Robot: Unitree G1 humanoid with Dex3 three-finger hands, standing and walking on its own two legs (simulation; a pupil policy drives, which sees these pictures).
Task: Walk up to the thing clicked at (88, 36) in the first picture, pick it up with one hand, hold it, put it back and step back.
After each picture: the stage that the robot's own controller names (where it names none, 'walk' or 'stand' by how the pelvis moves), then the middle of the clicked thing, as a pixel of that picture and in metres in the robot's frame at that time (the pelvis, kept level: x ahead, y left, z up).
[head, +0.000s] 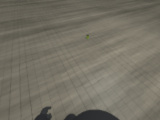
stand; (87, 36) +2.12 +0.14 -0.72
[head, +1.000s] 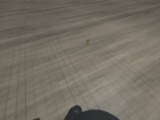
walk; (87, 42) +2.00 +0.26 -0.72
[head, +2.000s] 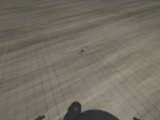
walk; (82, 52) +1.41 +0.29 -0.72
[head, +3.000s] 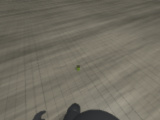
walk; (78, 68) +0.97 +0.28 -0.72
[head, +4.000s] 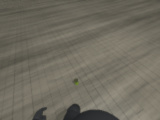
walk; (76, 81) +0.64 +0.24 -0.71
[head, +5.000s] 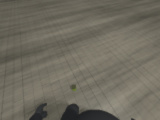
walk; (74, 87) +0.46 +0.21 -0.69
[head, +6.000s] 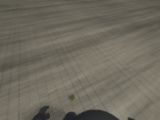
stand; (72, 98) +0.39 +0.20 -0.72
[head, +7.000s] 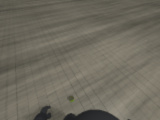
stand; (71, 98) +0.37 +0.21 -0.72
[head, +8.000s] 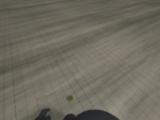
stand; (70, 98) +0.36 +0.22 -0.72
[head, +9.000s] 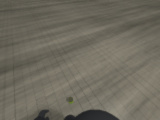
stand; (70, 100) +0.36 +0.21 -0.73
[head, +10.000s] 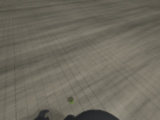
stand; (71, 100) +0.36 +0.21 -0.73
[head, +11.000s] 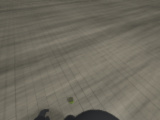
go down; (71, 100) +0.36 +0.21 -0.73
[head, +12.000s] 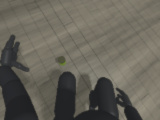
go down; (62, 61) +0.44 +0.24 -0.34
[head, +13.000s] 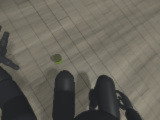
approach; (58, 59) +0.43 +0.26 -0.30
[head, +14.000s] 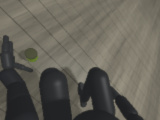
close in; (31, 55) +0.41 +0.30 -0.22
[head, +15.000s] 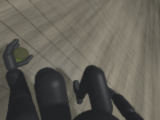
close; (21, 55) +0.41 +0.31 -0.22
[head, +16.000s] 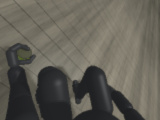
lift; (24, 54) +0.40 +0.30 -0.23
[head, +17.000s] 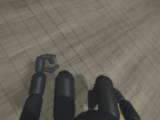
lift; (51, 63) +0.34 +0.28 -0.09
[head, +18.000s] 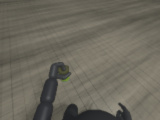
hold; (64, 73) +0.33 +0.18 +0.04
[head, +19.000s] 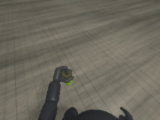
hold; (67, 77) +0.32 +0.17 +0.00
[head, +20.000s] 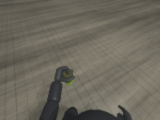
hold; (68, 77) +0.32 +0.16 -0.01
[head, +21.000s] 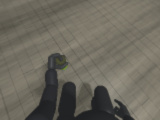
crouch; (62, 63) +0.40 +0.20 -0.09
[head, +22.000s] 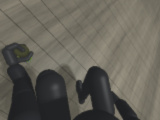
lower; (24, 54) +0.40 +0.31 -0.23
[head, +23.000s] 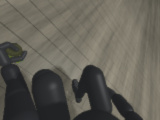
lower; (16, 54) +0.41 +0.32 -0.22
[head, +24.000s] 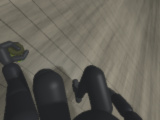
lower; (18, 53) +0.41 +0.32 -0.22
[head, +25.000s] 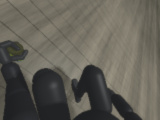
lower; (17, 52) +0.42 +0.31 -0.22
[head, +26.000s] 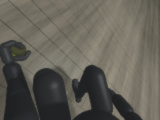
loosen; (20, 53) +0.41 +0.31 -0.22
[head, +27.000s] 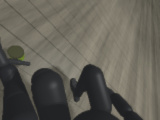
withdraw; (17, 54) +0.40 +0.30 -0.23
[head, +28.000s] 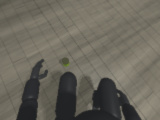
walk; (65, 62) +0.45 +0.24 -0.34
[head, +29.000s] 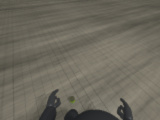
stand; (72, 99) +0.37 +0.18 -0.66
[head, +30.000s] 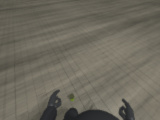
stand; (72, 97) +0.39 +0.20 -0.67
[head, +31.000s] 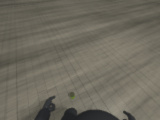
stand; (72, 95) +0.39 +0.19 -0.69
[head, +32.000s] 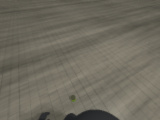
walk; (73, 98) +0.39 +0.19 -0.72
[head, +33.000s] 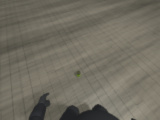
walk; (78, 74) +0.60 +0.15 -0.70
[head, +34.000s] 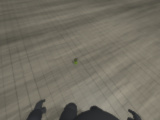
walk; (75, 61) +0.89 +0.22 -0.71
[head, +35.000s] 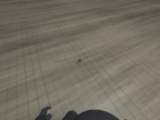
stand; (79, 62) +1.04 +0.21 -0.71
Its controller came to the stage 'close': yes
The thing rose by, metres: 0.70
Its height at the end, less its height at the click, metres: +0.00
